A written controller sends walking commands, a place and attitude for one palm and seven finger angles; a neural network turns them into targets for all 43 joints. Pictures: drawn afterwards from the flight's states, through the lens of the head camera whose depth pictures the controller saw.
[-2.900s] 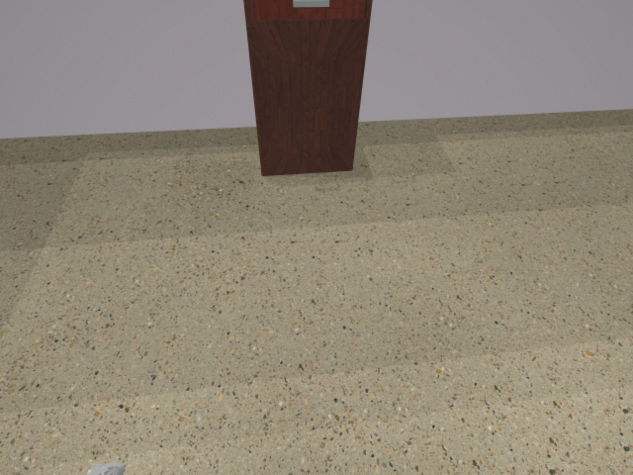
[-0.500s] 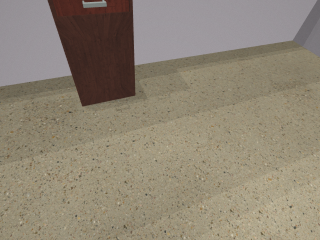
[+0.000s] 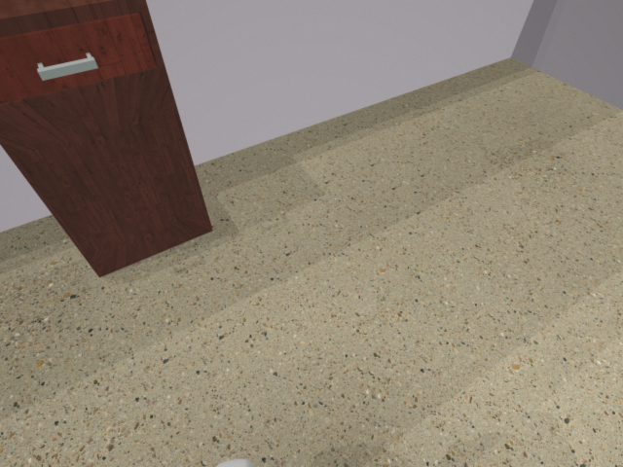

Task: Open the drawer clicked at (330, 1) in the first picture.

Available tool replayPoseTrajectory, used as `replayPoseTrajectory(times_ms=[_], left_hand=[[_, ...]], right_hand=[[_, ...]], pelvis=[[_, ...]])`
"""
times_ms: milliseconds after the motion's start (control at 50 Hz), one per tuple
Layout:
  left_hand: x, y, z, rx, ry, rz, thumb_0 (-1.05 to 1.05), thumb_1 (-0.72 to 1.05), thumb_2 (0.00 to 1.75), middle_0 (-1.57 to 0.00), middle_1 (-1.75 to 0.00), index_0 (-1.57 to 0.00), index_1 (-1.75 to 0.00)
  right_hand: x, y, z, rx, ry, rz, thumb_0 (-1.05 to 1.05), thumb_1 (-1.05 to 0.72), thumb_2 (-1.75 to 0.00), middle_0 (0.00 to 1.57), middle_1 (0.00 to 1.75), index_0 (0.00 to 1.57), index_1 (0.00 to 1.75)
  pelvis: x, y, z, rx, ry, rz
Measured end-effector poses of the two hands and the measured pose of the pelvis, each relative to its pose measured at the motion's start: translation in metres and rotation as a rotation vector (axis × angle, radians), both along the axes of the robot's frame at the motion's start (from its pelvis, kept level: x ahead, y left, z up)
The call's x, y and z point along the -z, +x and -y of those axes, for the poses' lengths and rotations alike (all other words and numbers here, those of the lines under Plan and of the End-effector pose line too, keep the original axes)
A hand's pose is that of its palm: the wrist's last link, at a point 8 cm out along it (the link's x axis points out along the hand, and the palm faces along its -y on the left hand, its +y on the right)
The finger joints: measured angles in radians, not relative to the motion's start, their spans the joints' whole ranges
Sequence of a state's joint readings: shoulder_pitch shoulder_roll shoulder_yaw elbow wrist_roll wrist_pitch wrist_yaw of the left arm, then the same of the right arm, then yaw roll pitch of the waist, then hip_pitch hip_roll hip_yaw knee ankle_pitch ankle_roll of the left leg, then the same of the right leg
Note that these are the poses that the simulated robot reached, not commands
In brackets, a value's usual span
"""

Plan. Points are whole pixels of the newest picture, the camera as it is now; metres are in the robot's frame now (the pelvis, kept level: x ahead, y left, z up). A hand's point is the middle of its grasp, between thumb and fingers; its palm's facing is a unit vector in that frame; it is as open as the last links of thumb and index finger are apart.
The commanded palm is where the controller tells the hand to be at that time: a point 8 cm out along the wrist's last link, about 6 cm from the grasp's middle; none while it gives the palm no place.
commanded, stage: walk to a spot facing it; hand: left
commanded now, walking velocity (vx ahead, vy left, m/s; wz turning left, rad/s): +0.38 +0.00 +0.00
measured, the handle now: (67, 65) +0.99 +0.63 +0.03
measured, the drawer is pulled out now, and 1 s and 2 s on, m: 0.00 0.00 0.00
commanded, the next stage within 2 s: turn to face it in 0.64 s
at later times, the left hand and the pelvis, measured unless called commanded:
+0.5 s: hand (165, 409) +0.24 +0.24 -0.17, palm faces -0.01 -0.99 -0.14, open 7.4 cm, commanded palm none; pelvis +0.22 +0.07 +0.01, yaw -6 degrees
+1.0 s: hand (265, 250) +0.56 +0.11 -0.16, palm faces -0.22 -0.96 -0.19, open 7.3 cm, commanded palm none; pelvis +0.40 -0.02 -0.01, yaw -10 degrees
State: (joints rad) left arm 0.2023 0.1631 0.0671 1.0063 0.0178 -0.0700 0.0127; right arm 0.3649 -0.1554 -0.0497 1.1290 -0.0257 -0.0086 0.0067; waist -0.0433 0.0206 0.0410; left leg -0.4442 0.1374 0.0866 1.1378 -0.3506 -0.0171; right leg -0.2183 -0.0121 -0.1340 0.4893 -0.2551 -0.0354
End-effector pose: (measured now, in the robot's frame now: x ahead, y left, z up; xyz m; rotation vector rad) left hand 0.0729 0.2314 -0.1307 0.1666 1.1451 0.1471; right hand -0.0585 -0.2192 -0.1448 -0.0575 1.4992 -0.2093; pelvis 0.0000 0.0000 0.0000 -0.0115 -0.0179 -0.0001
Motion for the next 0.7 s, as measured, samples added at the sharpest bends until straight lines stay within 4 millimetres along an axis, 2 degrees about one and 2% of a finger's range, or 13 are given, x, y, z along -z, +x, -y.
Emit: replayPoseTrajectory(times_ms=[100, 220, 260, 300, 380, 500, 620, 700], left_hand=[[0.006, -0.012, -0.018, -0.026, 0.005, -0.142, -0.02, 0.95, 0.90, -0.21, -0.30, -0.21, -0.30], [0.029, -0.017, -0.037, -0.091, -0.054, -0.286, 0.00, 0.93, 0.90, -0.20, -0.30, -0.20, -0.30], [0.040, -0.011, -0.045, -0.097, -0.073, -0.335, 0.00, 0.92, 0.90, -0.20, -0.30, -0.20, -0.30], [0.042, 0.004, -0.052, -0.082, -0.081, -0.366, 0.00, 0.92, 0.90, -0.20, -0.30, -0.20, -0.30], [0.032, 0.062, -0.063, -0.043, -0.082, -0.324, 0.01, 0.91, 0.90, -0.20, -0.30, -0.20, -0.30], [0.014, 0.164, -0.064, 0.008, -0.071, -0.202, 0.01, 0.91, 0.90, -0.20, -0.30, -0.20, -0.30], [0.007, 0.263, -0.053, 0.102, -0.037, -0.153, 0.01, 0.93, 0.90, -0.20, -0.30, -0.20, -0.30], [0.006, 0.338, -0.030, 0.195, -0.013, -0.121, 0.01, 0.92, 0.90, -0.20, -0.30, -0.20, -0.30]], right_hand=[[-0.009, 0.110, 0.001, -0.049, -0.030, 0.178, 0.01, -0.92, -0.90, 0.20, 0.30, 0.19, 0.30], [-0.019, 0.230, -0.008, -0.146, -0.100, 0.318, 0.01, -0.94, -0.90, 0.20, 0.30, 0.19, 0.30], [-0.018, 0.262, -0.015, -0.162, -0.132, 0.369, 0.01, -0.93, -0.90, 0.20, 0.30, 0.19, 0.30], [-0.021, 0.280, -0.023, -0.153, -0.145, 0.397, 0.00, -0.93, -0.90, 0.20, 0.30, 0.19, 0.30], [-0.027, 0.286, -0.043, -0.104, -0.130, 0.359, 0.00, -0.92, -0.90, 0.20, 0.30, 0.19, 0.30], [-0.023, 0.265, -0.061, 0.005, -0.088, 0.207, 0.00, -0.94, -0.90, 0.20, 0.30, 0.20, 0.30], [-0.014, 0.244, -0.077, 0.131, -0.028, 0.060, 0.00, -0.93, -0.90, 0.20, 0.30, 0.20, 0.30], [-0.008, 0.237, -0.082, 0.218, 0.011, -0.034, 0.00, -0.92, -0.90, 0.20, 0.30, 0.20, 0.30]], pelvis=[[-0.004, 0.042, -0.008, -0.001, -0.013, -0.008], [0.008, 0.103, -0.037, 0.000, -0.037, 0.004], [0.017, 0.123, -0.048, 0.015, -0.032, 0.011], [0.017, 0.138, -0.056, 0.035, -0.024, 0.020], [0.004, 0.169, -0.065, 0.059, -0.013, 0.024], [-0.009, 0.217, -0.070, 0.101, 0.002, 0.011], [-0.008, 0.267, -0.059, 0.157, 0.015, 0.004], [-0.001, 0.301, -0.043, 0.202, 0.022, -0.001]])
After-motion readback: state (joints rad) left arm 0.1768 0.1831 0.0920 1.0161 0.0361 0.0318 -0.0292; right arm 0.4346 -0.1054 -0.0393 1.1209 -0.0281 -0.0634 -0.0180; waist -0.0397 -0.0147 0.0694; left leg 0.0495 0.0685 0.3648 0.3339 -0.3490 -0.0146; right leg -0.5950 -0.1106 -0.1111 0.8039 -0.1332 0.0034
